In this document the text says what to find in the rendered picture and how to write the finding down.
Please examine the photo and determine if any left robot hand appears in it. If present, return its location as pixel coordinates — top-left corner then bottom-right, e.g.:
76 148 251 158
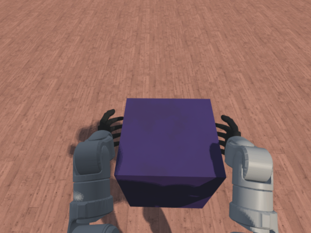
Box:
98 109 123 147

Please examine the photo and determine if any left robot forearm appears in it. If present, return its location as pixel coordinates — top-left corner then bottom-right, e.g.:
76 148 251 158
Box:
67 130 115 233

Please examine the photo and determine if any carton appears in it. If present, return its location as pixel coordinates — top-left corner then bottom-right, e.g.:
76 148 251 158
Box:
114 98 226 208

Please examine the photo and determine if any right robot hand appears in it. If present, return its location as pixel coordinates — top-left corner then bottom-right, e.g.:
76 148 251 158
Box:
215 115 241 155

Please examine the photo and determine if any right robot forearm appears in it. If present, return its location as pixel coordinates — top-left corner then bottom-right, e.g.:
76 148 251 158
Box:
225 136 279 233

